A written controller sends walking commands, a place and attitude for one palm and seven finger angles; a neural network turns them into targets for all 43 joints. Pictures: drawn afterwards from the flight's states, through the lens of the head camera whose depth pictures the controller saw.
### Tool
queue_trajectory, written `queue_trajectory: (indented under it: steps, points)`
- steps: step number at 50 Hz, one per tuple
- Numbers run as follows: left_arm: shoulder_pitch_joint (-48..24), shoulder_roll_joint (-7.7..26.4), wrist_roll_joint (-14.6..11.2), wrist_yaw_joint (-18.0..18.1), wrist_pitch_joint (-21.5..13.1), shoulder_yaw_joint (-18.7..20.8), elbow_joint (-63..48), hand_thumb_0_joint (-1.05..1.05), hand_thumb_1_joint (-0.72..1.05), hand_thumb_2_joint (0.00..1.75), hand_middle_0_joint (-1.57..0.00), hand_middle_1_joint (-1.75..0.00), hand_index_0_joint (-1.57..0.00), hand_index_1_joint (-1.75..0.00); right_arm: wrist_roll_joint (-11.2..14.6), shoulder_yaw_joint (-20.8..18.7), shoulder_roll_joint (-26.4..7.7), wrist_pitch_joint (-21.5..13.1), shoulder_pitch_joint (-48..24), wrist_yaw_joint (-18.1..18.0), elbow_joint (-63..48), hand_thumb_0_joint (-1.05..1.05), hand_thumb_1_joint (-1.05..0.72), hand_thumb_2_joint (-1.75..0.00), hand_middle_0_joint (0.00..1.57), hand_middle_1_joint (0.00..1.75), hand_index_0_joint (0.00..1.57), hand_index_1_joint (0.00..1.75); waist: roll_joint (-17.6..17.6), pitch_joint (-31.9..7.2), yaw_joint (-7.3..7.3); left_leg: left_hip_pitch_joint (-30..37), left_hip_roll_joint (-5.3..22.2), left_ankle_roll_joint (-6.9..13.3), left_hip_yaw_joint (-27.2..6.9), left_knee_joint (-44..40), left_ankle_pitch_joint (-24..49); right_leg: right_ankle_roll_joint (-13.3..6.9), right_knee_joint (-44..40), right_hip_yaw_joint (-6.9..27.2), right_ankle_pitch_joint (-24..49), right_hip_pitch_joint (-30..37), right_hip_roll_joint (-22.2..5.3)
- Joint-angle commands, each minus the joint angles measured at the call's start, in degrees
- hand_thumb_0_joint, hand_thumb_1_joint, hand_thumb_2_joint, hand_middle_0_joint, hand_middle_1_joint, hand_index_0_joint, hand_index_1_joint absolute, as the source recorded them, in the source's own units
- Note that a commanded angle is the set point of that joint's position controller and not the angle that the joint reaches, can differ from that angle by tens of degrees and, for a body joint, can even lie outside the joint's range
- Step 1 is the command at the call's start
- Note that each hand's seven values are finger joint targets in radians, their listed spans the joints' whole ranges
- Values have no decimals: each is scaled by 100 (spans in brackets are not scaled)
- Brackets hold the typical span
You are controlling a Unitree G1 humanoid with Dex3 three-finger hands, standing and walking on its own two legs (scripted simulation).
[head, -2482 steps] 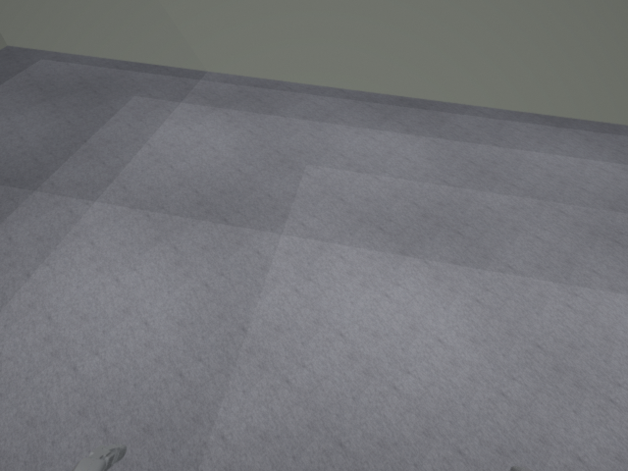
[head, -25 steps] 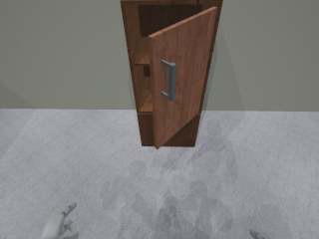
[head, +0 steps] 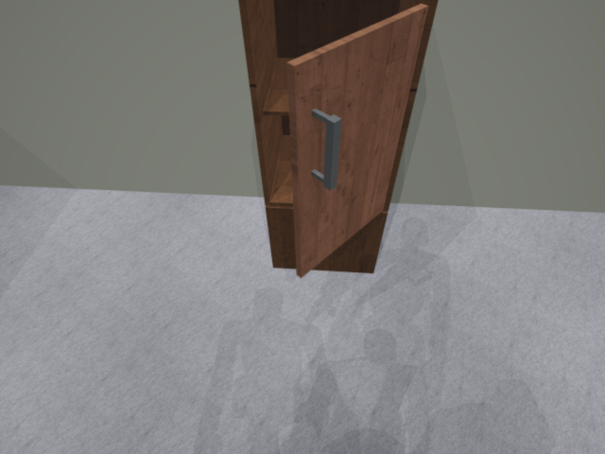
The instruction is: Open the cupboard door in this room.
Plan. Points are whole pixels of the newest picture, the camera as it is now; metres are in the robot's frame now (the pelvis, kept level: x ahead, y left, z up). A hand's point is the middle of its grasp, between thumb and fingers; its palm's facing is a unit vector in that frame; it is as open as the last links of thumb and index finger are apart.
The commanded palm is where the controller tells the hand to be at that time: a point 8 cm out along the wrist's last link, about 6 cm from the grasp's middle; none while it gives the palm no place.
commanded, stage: let the arm hang, fingers relaxed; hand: left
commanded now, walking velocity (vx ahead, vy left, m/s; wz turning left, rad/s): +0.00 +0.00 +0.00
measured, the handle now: (324, 150) +0.62 +0.00 +0.05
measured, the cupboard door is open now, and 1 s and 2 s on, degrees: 48 48 48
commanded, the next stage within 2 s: look to check the result in 0.40 s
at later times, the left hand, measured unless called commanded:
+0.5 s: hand out of the picture +0.01 +0.15 -0.18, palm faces +0.07 -0.98 -0.18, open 7.4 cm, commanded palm none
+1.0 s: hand out of the picture +0.00 +0.14 -0.17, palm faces +0.08 -0.98 -0.18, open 7.4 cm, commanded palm none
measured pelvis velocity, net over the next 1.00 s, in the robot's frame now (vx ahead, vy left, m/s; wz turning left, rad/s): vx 0.03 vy -0.02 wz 0.00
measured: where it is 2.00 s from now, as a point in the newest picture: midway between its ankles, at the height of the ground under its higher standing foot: outside the picture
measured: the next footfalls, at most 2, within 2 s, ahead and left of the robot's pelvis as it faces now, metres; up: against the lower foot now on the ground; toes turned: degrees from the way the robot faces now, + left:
right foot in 1.72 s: +0.01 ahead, -0.16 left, +0.00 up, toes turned -18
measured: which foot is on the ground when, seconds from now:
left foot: down 0.00-1.00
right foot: down 0.00-1.00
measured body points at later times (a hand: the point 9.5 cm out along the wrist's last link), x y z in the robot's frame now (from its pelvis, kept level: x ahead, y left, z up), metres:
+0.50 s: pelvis +0.02 -0.01 +0.00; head +0.03 -0.02 +0.45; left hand +0.01 +0.20 -0.16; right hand +0.00 -0.22 -0.16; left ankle +0.08 +0.10 -0.74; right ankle -0.05 -0.10 -0.74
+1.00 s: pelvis +0.03 -0.02 +0.00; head +0.05 -0.03 +0.45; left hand +0.00 +0.19 -0.16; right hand +0.03 -0.24 -0.16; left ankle +0.08 +0.10 -0.74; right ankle -0.05 -0.10 -0.74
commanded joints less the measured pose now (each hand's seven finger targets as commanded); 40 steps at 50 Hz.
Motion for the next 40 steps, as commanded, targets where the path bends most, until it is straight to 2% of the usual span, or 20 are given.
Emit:
queue_trajectory:
  steps: [1,3,8,10,12,13,15,18,22,28,32,33,40]
  points:
    - [243,405,20,40,-101,66,-169,0,90,90,-20,-30,-20,-30,-34,-84,-531,-97,397,-27,-51,0,-90,-90,20,30,20,30,-514,453,-90,357,513,170,-509,-451,-364,-245,-810,626,-403,-1020,-612]
    - [297,406,22,49,-113,83,-158,0,90,90,-20,-30,-20,-30,-25,-77,-509,-125,368,-28,-30,0,-90,-90,20,30,20,30,-448,345,-30,347,509,179,-476,-425,-179,-222,-780,592,-244,-864,-632]
    - [209,386,19,72,-125,117,-207,0,90,90,-20,-30,-20,-30,-32,-62,-418,-160,396,-35,34,0,-90,-90,20,30,20,30,-321,378,-10,259,502,177,-454,-379,98,-204,-715,560,38,-688,-634]
    - [151,376,17,72,-124,132,-227,0,90,90,-20,-30,-20,-30,-42,-55,-380,-170,383,-37,53,0,-90,-90,20,30,20,30,-166,422,-21,218,503,168,-440,-398,163,-203,-703,591,135,-663,-646]
    - [108,350,15,75,-131,148,-254,0,90,90,-20,-30,-20,-30,-47,-60,-374,-182,385,-45,48,0,-90,-90,20,30,20,30,-116,371,-16,232,499,162,-436,-376,249,-201,-696,583,251,-593,-657]
    - [106,364,19,82,-132,157,-269,0,90,90,-20,-30,-20,-30,-38,-60,-377,-184,413,-51,43,0,-90,-90,20,30,20,30,-199,292,-5,235,506,170,-439,-328,298,-189,-697,555,296,-505,-646]
    - [43,346,16,77,-129,172,-291,0,90,90,-20,-30,-20,-30,-50,-57,-372,-196,400,-55,47,0,-90,-90,20,30,20,30,-72,296,-18,232,509,166,-455,-359,365,-198,-665,560,377,-476,-653]
    - [25,320,16,84,-133,179,-296,0,90,90,-20,-30,-20,-30,-41,-70,-381,-197,379,-72,20,0,-90,-90,20,30,20,30,-169,266,-2,293,510,167,-452,-298,446,-178,-692,525,492,-437,-649]
    - [-30,318,10,79,-135,189,-325,0,90,90,-20,-30,-20,-30,-41,-72,-403,-208,387,-86,12,0,-90,-90,20,30,20,30,-57,203,-33,369,527,168,-443,-278,620,-175,-678,542,725,-354,-662]
    - [23,304,18,92,-140,189,-330,0,90,90,-20,-30,-20,-30,-22,-83,-446,-202,338,-97,-21,0,-90,-90,20,30,20,30,-312,128,-25,496,535,185,-391,-172,766,-117,-720,495,1011,-304,-676]
    - [34,316,15,85,-132,171,-304,0,90,90,-20,-30,-20,-30,-28,-70,-478,-194,295,-101,-4,0,-90,-90,20,30,20,30,-238,207,-40,539,544,190,-416,-215,747,-128,-736,513,955,-341,-673]
    - [49,329,17,89,-136,178,-306,0,90,90,-20,-30,-20,-30,-11,-71,-474,-193,301,-101,-16,0,-90,-90,20,30,20,30,-383,197,-38,538,547,192,-410,-201,741,-109,-753,491,967,-336,-662]
    - [72,343,14,88,-130,165,-289,0,90,90,-20,-30,-20,-30,-18,-64,-496,-191,245,-101,0,0,-90,-90,20,30,20,30,-287,196,-44,598,542,190,-389,-206,759,-107,-754,500,1030,-308,-688]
